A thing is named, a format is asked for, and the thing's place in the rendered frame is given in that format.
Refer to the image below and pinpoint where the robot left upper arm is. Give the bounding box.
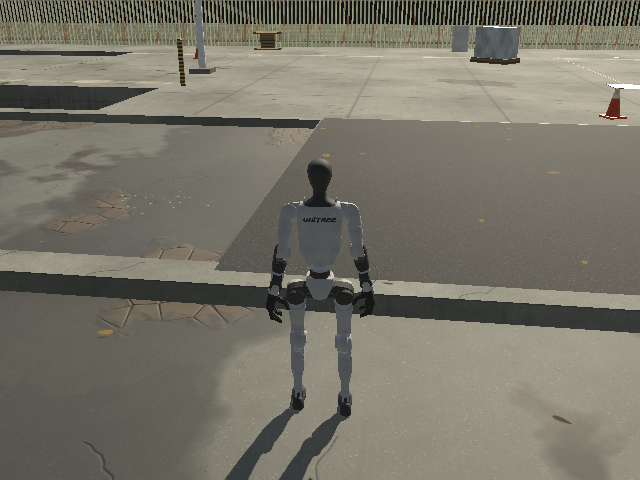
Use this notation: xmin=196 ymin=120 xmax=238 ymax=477
xmin=276 ymin=202 xmax=299 ymax=259

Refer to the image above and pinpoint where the right robot hand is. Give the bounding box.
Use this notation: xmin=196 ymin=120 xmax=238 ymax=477
xmin=352 ymin=289 xmax=375 ymax=318

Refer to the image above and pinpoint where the left robot thigh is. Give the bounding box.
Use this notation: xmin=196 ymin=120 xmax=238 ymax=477
xmin=286 ymin=279 xmax=307 ymax=348

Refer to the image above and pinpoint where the left robot hand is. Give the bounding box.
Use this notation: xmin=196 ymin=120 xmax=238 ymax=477
xmin=266 ymin=293 xmax=290 ymax=323

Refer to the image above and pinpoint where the robot right upper arm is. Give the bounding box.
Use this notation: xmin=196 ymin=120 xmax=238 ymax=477
xmin=341 ymin=202 xmax=365 ymax=258

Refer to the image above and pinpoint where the robot left shin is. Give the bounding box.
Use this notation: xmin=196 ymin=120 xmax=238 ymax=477
xmin=290 ymin=331 xmax=305 ymax=397

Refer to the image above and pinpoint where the robot left forearm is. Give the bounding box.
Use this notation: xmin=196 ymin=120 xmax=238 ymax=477
xmin=268 ymin=244 xmax=287 ymax=296

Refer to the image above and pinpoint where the robot right forearm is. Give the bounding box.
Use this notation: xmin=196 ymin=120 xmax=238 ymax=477
xmin=354 ymin=243 xmax=373 ymax=292

